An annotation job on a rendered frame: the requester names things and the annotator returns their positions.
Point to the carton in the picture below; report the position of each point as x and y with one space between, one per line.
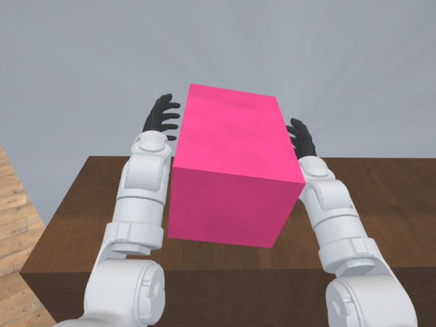
235 175

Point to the robot left forearm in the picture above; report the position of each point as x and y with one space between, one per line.
136 224

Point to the robot right forearm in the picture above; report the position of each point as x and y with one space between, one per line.
345 249

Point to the pedestal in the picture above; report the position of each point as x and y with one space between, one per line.
224 285

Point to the robot left upper arm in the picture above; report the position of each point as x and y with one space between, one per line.
123 293

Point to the robot right upper arm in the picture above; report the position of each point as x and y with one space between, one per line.
375 300

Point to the left robot hand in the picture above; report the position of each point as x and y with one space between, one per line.
156 117

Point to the right robot hand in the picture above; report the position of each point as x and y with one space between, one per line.
303 140

